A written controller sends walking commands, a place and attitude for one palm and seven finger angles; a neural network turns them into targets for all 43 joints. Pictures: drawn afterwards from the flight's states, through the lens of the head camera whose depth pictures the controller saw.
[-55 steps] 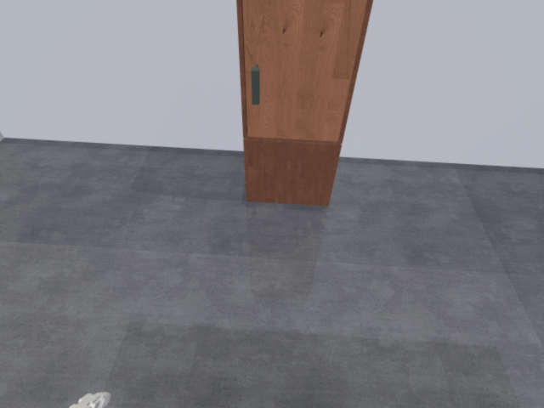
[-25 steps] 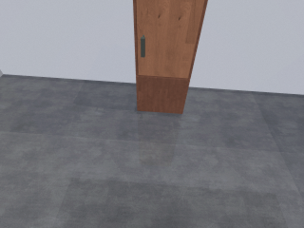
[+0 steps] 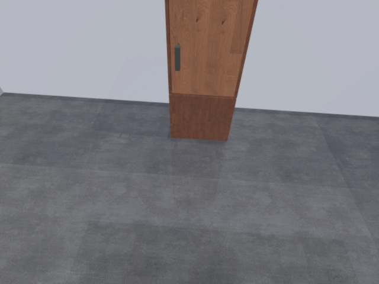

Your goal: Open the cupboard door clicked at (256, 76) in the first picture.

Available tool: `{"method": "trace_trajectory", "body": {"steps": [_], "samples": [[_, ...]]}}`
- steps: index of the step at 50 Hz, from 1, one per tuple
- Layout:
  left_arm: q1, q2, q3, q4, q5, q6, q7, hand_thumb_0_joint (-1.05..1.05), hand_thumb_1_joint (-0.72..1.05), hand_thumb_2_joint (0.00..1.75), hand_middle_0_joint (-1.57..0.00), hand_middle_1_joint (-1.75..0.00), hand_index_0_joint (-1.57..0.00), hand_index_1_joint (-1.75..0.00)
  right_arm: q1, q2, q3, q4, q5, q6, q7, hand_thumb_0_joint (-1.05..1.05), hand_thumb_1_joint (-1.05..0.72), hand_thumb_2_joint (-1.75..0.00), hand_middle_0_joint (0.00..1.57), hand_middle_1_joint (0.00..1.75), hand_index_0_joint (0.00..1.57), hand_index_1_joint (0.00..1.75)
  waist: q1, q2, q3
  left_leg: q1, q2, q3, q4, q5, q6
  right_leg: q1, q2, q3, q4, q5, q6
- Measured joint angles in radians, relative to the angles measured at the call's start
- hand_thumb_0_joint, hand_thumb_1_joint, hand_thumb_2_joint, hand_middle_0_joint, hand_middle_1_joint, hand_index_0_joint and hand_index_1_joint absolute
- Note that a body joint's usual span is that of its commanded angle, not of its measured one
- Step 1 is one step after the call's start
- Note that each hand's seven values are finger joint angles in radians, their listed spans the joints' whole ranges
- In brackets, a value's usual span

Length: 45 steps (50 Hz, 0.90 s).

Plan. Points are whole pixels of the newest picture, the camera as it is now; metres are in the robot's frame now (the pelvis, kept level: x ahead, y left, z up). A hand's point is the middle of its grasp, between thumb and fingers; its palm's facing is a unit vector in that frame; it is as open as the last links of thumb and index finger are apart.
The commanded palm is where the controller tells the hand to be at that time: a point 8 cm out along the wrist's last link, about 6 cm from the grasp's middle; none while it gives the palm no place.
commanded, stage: look at it before walking up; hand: left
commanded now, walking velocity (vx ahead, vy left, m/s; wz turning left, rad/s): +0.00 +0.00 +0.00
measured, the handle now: (177, 56) +1.20 +0.13 -0.10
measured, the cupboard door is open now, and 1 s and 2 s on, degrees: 0 0 0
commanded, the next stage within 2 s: walk to a spot facing it in 0.34 s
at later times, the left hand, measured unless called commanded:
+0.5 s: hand out of the picture +0.08 +0.24 -0.16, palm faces -0.02 -0.94 -0.33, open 7.4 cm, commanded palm none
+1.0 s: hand (137, 260) +0.22 +0.15 -0.19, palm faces -0.16 -0.97 -0.17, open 7.3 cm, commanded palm none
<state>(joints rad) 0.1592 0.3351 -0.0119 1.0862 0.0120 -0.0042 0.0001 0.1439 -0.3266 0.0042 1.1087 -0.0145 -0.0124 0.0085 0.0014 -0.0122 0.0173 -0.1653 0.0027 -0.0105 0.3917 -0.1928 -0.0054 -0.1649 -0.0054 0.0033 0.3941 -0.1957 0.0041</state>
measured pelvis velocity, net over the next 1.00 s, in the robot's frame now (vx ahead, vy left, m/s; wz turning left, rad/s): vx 0.15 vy -0.02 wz -0.15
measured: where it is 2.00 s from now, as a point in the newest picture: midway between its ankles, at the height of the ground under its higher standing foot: (205, 255)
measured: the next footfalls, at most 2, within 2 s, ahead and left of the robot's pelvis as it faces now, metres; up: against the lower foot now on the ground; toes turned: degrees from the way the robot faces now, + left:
right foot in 1.06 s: +0.30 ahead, -0.17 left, +0.00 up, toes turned -17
left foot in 1.48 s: +0.47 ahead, +0.04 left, +0.00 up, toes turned +3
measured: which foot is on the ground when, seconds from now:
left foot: down 0.00-1.00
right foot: down 0.00-0.76, up 0.78-1.00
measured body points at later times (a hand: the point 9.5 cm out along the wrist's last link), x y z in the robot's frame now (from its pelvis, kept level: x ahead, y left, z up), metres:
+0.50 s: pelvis +0.02 +0.00 +0.00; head +0.01 +0.00 +0.45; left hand +0.09 +0.29 -0.13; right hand +0.10 -0.30 -0.13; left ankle +0.01 +0.12 -0.74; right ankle +0.01 -0.12 -0.74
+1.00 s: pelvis +0.15 -0.02 -0.02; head +0.19 -0.03 +0.43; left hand +0.23 +0.20 -0.17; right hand -0.01 -0.21 -0.16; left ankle +0.01 +0.12 -0.74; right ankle +0.22 -0.15 -0.72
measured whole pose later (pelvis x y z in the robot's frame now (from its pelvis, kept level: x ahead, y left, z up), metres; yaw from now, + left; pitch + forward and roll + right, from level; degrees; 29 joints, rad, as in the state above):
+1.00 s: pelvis +0.15 -0.02 -0.02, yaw -9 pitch +0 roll -1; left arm 0.22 0.18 0.04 1.04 0.02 0.00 -0.03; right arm 0.51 -0.14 -0.01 1.19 -0.03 -0.07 -0.02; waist -0.04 0.01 0.08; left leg 0.09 0.08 0.13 0.39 -0.46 -0.04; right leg -0.50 -0.05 -0.11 0.80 -0.34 -0.05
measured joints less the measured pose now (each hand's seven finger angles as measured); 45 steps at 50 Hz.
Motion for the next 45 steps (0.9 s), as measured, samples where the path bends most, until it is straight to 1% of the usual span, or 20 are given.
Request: {"method": "trace_trajectory", "body": {"steps": [24,27,33,35,38,39,41,43,45], "samples": [[-0.006,0.002,0.001,0.005,-0.002,-0.004,0.004,0.0,0.9,0.9,-0.2,-0.3,-0.21,-0.3,-0.025,-0.004,0.004,0.001,0.001,0.0,-0.005,0.01,-0.9,-0.9,0.2,0.3,0.2,0.3,0.003,0.005,0.002,0.027,0.008,0.002,-0.02,-0.012,-0.008,0.023,0.008,0.002,-0.016,-0.012,-0.007],[0.011,-0.013,0.003,0.004,0.001,0.003,0.009,0.0,0.9,0.9,-0.2,-0.3,-0.21,-0.3,-0.011,0.009,0.005,0.0,-0.006,0.006,-0.007,0.01,-0.9,-0.9,0.2,0.3,0.2,0.3,0.007,0.007,-0.016,0.021,0.013,0.009,0.007,-0.034,-0.009,0.016,0.013,0.008,0.006,-0.03,-0.007],[0.112,-0.069,0.013,0.002,0.008,0.015,-0.01,0.0,0.91,0.9,-0.2,-0.3,-0.2,-0.3,0.078,0.064,0.002,-0.002,-0.015,0.011,0.001,0.01,-0.9,-0.9,0.2,0.3,0.2,0.3,0.014,0.007,-0.061,-0.003,0.03,0.03,0.124,-0.166,0.001,-0.003,0.03,0.028,0.089,-0.109,-0.019],[0.148,-0.092,0.017,0.004,0.006,0.012,-0.014,0.0,0.91,0.9,-0.2,-0.3,-0.2,-0.3,0.111,0.081,0.0,0.0,-0.014,0.004,0.001,0.01,-0.9,-0.9,0.2,0.3,0.2,0.3,0.013,0.01,-0.061,-0.008,0.037,0.033,0.159,-0.17,0.003,-0.005,0.037,0.032,0.118,-0.138,-0.017],[0.2,-0.118,0.025,0.016,0.006,0.008,-0.015,0.0,0.91,0.9,-0.2,-0.3,-0.2,-0.3,0.157,0.112,-0.004,0.006,-0.012,-0.01,-0.002,0.01,-0.9,-0.9,0.2,0.3,0.2,0.3,0.012,-0.009,-0.058,-0.001,0.034,0.055,0.2,-0.226,0.002,-0.015,0.035,0.052,0.177,-0.193,-0.015],[0.214,-0.124,0.028,0.022,0.006,0.009,-0.016,0.0,0.91,0.9,-0.2,-0.3,-0.2,-0.3,0.17,0.123,-0.006,0.007,-0.013,-0.018,-0.003,0.01,-0.9,-0.9,0.2,0.3,0.2,0.3,0.011,-0.019,-0.055,0.009,0.031,0.07,0.202,-0.243,0.005,-0.033,0.031,0.057,0.222,-0.21,-0.027],[0.228,-0.139,0.029,0.036,0.008,0.015,-0.015,0.0,0.91,0.9,-0.2,-0.3,-0.2,-0.3,0.2,0.142,-0.011,0.005,-0.016,-0.043,-0.011,0.01,-0.9,-0.9,0.2,0.3,0.2,0.3,0.0,-0.025,-0.041,0.044,0.033,0.098,0.183,-0.259,0.007,-0.104,0.026,0.031,0.403,-0.258,-0.04],[0.216,-0.148,0.033,0.043,0.01,0.018,-0.016,0.0,0.91,0.9,-0.2,-0.3,-0.2,-0.3,0.242,0.16,-0.013,0.006,-0.017,-0.065,-0.024,0.01,-0.9,-0.9,0.2,0.3,0.2,0.3,-0.023,-0.023,-0.022,0.092,0.037,0.111,0.139,-0.257,0.006,-0.187,0.017,-0.006,0.566,-0.28,-0.045],[0.183,-0.152,0.041,0.031,0.009,0.018,-0.021,0.01,0.91,0.9,-0.2,-0.3,-0.2,-0.3,0.288,0.175,-0.014,0.02,-0.019,-0.072,-0.03,0.0,-0.91,-0.9,0.2,0.3,0.2,0.3,-0.039,-0.015,0.001,0.141,0.044,0.115,0.085,-0.25,-0.001,-0.26,-0.004,-0.043,0.623,-0.274,-0.046]]}}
